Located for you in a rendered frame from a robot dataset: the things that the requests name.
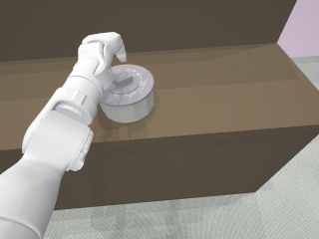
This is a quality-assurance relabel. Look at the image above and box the lid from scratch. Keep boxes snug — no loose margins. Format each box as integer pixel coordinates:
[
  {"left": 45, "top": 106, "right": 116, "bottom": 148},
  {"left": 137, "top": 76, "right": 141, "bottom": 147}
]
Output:
[{"left": 100, "top": 64, "right": 155, "bottom": 108}]

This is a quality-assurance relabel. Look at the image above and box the robot left hand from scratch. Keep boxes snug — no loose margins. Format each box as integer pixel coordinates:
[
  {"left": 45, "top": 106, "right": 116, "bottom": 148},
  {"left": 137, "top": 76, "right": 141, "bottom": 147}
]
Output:
[{"left": 82, "top": 32, "right": 127, "bottom": 82}]

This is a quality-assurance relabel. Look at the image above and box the knob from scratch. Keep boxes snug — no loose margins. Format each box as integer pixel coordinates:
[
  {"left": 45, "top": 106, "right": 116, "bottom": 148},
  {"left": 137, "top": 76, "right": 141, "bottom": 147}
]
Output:
[{"left": 113, "top": 68, "right": 134, "bottom": 88}]

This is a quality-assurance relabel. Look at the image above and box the left robot forearm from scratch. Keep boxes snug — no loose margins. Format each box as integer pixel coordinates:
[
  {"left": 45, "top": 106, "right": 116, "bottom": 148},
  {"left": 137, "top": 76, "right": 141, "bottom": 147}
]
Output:
[{"left": 22, "top": 38, "right": 114, "bottom": 154}]

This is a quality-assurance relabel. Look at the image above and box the pot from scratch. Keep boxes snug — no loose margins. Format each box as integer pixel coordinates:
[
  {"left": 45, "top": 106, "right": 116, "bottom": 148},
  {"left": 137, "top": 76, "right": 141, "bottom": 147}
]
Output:
[{"left": 99, "top": 90, "right": 155, "bottom": 123}]

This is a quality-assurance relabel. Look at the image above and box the robot left upper arm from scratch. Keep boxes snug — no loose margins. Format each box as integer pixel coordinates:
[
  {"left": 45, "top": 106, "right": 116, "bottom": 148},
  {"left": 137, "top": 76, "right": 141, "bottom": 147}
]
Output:
[{"left": 0, "top": 110, "right": 94, "bottom": 239}]

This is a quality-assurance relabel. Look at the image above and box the table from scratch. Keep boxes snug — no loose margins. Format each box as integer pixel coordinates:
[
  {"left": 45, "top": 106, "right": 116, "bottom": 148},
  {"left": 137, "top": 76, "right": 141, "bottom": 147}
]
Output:
[{"left": 0, "top": 0, "right": 319, "bottom": 211}]

